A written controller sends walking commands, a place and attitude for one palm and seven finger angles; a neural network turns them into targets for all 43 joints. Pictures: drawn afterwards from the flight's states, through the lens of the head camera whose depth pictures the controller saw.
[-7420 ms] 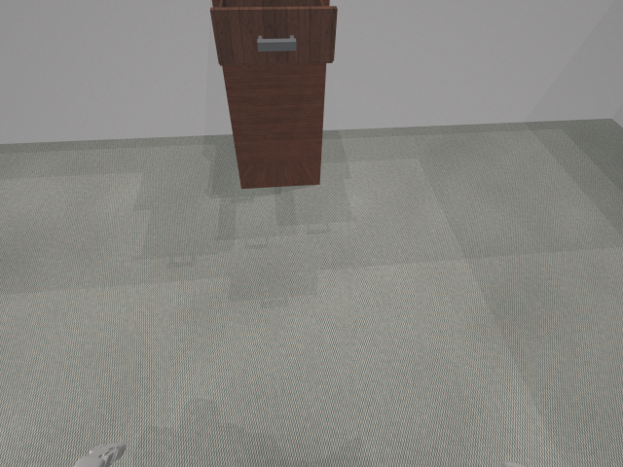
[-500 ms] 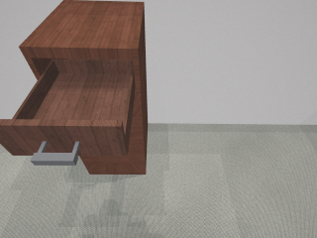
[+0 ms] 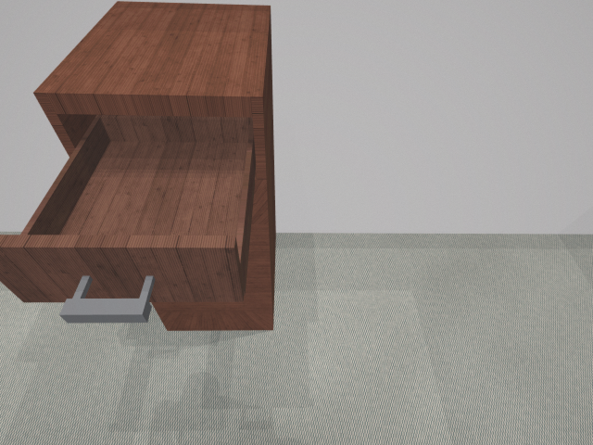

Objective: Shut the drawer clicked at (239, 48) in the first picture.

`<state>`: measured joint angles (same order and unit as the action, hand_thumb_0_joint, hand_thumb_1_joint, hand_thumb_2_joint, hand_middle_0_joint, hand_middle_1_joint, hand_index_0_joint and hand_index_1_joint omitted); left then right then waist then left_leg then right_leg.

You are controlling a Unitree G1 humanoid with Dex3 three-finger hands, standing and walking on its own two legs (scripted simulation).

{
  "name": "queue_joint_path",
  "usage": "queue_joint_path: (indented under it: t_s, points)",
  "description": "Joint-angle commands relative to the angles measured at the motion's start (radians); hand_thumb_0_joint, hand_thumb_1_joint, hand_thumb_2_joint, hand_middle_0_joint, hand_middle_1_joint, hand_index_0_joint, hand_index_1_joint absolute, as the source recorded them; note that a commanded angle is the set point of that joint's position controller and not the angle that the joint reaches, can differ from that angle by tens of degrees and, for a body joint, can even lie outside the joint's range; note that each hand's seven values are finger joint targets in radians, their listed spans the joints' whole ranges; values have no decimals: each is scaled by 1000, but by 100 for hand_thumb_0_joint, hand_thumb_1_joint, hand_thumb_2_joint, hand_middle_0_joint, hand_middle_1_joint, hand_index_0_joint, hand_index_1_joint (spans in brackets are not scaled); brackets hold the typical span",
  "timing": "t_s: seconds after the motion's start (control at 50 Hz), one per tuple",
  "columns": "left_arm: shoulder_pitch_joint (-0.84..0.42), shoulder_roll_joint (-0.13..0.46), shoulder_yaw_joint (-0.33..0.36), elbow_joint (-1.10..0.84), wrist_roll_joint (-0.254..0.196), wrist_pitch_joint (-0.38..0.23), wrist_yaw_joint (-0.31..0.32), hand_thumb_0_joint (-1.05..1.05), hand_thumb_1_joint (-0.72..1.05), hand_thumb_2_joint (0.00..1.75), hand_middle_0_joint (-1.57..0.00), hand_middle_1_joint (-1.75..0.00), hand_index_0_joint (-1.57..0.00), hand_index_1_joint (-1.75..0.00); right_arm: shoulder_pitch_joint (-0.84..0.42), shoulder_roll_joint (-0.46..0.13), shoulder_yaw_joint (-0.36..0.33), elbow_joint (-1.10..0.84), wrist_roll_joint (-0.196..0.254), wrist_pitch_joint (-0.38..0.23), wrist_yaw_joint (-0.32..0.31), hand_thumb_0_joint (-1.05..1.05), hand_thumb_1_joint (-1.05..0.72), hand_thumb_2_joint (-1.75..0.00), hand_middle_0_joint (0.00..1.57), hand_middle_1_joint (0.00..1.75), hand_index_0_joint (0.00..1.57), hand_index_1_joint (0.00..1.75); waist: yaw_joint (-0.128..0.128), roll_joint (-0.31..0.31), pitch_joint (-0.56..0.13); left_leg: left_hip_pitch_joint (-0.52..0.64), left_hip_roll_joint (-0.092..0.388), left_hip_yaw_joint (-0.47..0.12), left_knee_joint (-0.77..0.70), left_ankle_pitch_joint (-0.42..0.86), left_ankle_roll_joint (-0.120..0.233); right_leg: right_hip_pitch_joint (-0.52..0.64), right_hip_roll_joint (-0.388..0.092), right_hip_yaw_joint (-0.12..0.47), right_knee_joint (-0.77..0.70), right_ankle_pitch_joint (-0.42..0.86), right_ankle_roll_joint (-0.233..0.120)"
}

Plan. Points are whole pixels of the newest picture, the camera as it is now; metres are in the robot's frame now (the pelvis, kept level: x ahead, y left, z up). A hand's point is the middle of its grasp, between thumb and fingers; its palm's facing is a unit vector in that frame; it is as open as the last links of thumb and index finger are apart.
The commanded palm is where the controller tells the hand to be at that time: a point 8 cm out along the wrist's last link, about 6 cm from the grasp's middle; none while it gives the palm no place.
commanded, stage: look again from close up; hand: left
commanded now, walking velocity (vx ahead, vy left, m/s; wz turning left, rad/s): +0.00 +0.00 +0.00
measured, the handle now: (112, 296) +0.29 +0.27 +0.04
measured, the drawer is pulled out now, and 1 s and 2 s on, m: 0.29 0.29 0.29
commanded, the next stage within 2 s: come to a stop and stand still in 0.52 s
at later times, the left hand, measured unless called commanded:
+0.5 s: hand out of the picture -0.02 +0.16 -0.18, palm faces +0.03 -0.98 -0.18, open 7.3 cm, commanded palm none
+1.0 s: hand out of the picture +0.00 +0.19 -0.19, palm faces +0.04 -0.98 -0.19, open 7.3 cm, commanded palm none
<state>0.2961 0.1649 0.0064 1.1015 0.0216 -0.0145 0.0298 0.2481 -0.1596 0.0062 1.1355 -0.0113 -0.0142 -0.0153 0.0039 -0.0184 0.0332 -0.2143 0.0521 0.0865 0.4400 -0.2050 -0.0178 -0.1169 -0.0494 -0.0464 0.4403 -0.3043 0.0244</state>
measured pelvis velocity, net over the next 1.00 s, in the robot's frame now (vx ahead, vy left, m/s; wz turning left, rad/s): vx -0.02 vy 0.01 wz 0.02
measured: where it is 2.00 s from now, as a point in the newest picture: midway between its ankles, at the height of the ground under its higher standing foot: outside the picture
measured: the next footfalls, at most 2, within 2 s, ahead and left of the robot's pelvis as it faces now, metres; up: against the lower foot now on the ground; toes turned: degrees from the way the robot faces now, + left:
none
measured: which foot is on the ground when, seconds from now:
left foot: down 0.00-1.00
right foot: down 0.00-1.00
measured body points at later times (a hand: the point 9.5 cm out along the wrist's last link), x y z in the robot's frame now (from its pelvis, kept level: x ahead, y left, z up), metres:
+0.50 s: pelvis +0.00 +0.00 +0.00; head +0.02 +0.00 +0.45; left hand -0.02 +0.22 -0.16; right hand +0.00 -0.22 -0.16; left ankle +0.02 +0.13 -0.74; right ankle -0.04 -0.13 -0.74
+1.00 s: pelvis -0.02 +0.01 -0.01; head -0.02 +0.03 +0.44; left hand +0.00 +0.24 -0.17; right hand +0.02 -0.22 -0.15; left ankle +0.02 +0.13 -0.74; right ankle -0.04 -0.13 -0.74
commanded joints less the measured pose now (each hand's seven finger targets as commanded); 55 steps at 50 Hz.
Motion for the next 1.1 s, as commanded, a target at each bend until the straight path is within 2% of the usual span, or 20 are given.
queue_joint_path:
  t_s: [0.0, 0.06, 0.24, 0.26, 0.42, 0.52, 0.62, 0.64, 0.66, 0.68, 0.7, 0.72, 0.74, 0.76, 0.78, 0.82, 0.84, 0.98, 1.04, 1.08]
  points:
    - [86, 92, 14, -23, -4, -11, 6, 0, 90, 90, -20, -30, -20, -30, 45, -107, -21, -25, 2, -14, -8, 0, -90, -90, 20, 30, 20, 30, 3, 21, 19, 66, 66, -72, -67, 158, 34, -93, -61, 42, -85, 161, -34]
    - [88, 92, 13, -22, -3, -10, 6, 0, 90, 90, -20, -30, -20, -30, 52, -103, -22, -23, 2, -12, -8, 0, -90, -90, 20, 30, 20, 30, 0, 7, 25, 64, 66, -74, -72, 144, 34, -93, -57, 43, -91, 151, -34]
    - [100, 84, 12, -14, -5, -10, 7, 0, 90, 90, -20, -30, -20, -30, 57, -95, -21, -16, 2, -13, -8, 0, -90, -90, 20, 30, 20, 30, 2, 27, 35, 63, 64, -71, -81, 125, 33, -105, -61, 45, -95, 134, -35]
    - [101, 85, 12, -15, -3, -10, 7, 0, 90, 90, -20, -30, -20, -30, 66, -94, -22, -15, 3, -13, -9, 0, -90, -90, 20, 30, 20, 30, 1, 12, 24, 68, 66, -74, -77, 134, 34, -98, -55, 45, -93, 138, -34]
    - [113, 79, 13, -11, -4, -14, 9, 0, 90, 90, -20, -30, -20, -30, 69, -90, -22, -11, 3, -16, -11, 0, -90, -90, 20, 30, 20, 30, 2, 11, 10, 82, 66, -67, -65, 183, 33, -91, -61, 45, -89, 189, -36]
    - [112, 75, 13, -8, -4, -12, 9, 0, 90, 90, -20, -30, -20, -30, 69, -85, -21, -9, 3, -14, -12, 0, -90, -90, 20, 30, 20, 30, 2, 15, 40, 67, 64, -67, -72, 160, 31, -103, -59, 42, -95, 164, -35]
    - [120, 73, 12, -4, -4, -13, 9, 0, 90, 90, -20, -30, -20, -30, 70, -83, -20, -8, 3, -13, -12, 0, -90, -90, 20, 30, 20, 30, 2, 18, 35, 75, 64, -65, -68, 167, 30, -101, -60, 46, -100, 177, -37]
    - [146, 100, 5, 9, 8, -32, 45, 0, 90, 90, -20, -30, -20, -30, -27, -114, -24, -93, 7, -18, -1, 0, -90, -90, 20, 30, 20, 30, 26, -25, 108, -58, 71, -42, 162, 183, 2, -145, -120, 139, -126, 532, -24]
    - [102, 130, 12, -34, 7, -36, 41, 0, 90, 90, -20, -30, -20, -30, -7, -72, -19, -149, 4, -8, 2, 0, -90, -90, 20, 30, 20, 30, -28, -43, 78, -44, 39, -31, 117, 76, -4, -98, -145, 114, -63, 737, -48]
    - [109, 126, 12, -47, 3, -38, 36, 0, 90, 90, -20, -30, -20, -30, 58, -51, -21, -122, -1, -10, -5, 0, -90, -90, 20, 30, 20, 30, -26, -73, 4, -27, 21, -24, 86, 49, 22, -23, -133, 92, 5, 795, -52]
    - [109, 117, 10, -44, -4, -38, 37, 0, 90, 90, -20, -30, -20, -30, 95, -74, -26, -109, -1, -14, -6, 0, -90, -90, 20, 30, 20, 30, -27, -126, -83, -19, 31, -39, 99, 130, 27, 29, -114, 59, 38, 775, -55]
    - [103, 107, 11, -54, -8, -35, 37, 0, 90, 90, -20, -30, -20, -30, 104, -92, -30, -110, 1, -11, -8, 0, -90, -90, 20, 30, 20, 30, -26, -117, -126, 8, 42, -47, 101, 190, 28, 40, -100, 49, 46, 683, -56]
    - [93, 104, 14, -69, -8, -27, 35, 0, 90, 90, -20, -30, -20, -30, 93, -99, -35, -115, 3, -9, -8, 0, -90, -90, 20, 30, 20, 30, -24, -55, -129, 30, 50, -50, 95, 236, 28, 13, -87, 48, 50, 550, -58]
    - [91, 100, 12, -79, -5, -18, 33, 0, 90, 90, -20, -30, -20, -30, 88, -102, -33, -117, -1, -10, -8, 0, -90, -90, 20, 30, 20, 30, -15, 7, -113, 43, 65, -55, 96, 308, 31, -11, -70, 39, 54, 441, -57]
    - [92, 100, 13, -85, -6, -11, 30, 0, 90, 90, -20, -30, -20, -30, 73, -111, -33, -123, -1, -7, -8, 0, -90, -90, 20, 30, 20, 30, -11, 37, -84, 32, 70, -66, 91, 296, 33, -47, -61, 37, 42, 317, -55]
    - [78, 100, 15, -94, -3, 1, 24, 0, 90, 90, -20, -30, -20, -30, 45, -114, -36, -137, -1, 3, -8, 0, -90, -90, 20, 30, 20, 30, -8, 74, 11, -31, 69, -85, 51, 173, 38, -107, -46, 40, 13, 133, -55]
    - [75, 101, 15, -97, -3, 5, 21, 0, 90, 90, -20, -30, -20, -30, 35, -113, -36, -144, -2, 6, -7, 0, -90, -90, 20, 30, 20, 30, -7, 60, 49, -63, 62, -94, 33, 89, 39, -129, -42, 45, -1, 71, -56]
    - [70, 104, 17, -122, 1, 13, 12, 0, 90, 90, -20, -30, -20, -30, 37, -131, -44, -160, -6, 9, 0, 0, -90, -90, 20, 30, 20, 30, -3, 56, 68, -109, 64, -142, -57, -151, 46, -154, -32, 28, -14, -47, -46]
    - [72, 110, 17, -125, 0, 10, 9, 0, 90, 90, -20, -30, -20, -30, 33, -137, -45, -162, -7, 8, 2, 0, -90, -90, 20, 30, 20, 30, -4, 46, 59, -107, 60, -147, -77, -190, 45, -156, -36, 33, -26, -50, -46]
    - [79, 110, 16, -126, 0, 9, 8, 0, 90, 90, -20, -30, -20, -30, 34, -144, -45, -161, -6, 5, 3, 0, -90, -90, 20, 30, 20, 30, -1, 71, 36, -95, 67, -153, -90, -185, 48, -142, -35, 27, -24, -30, -42]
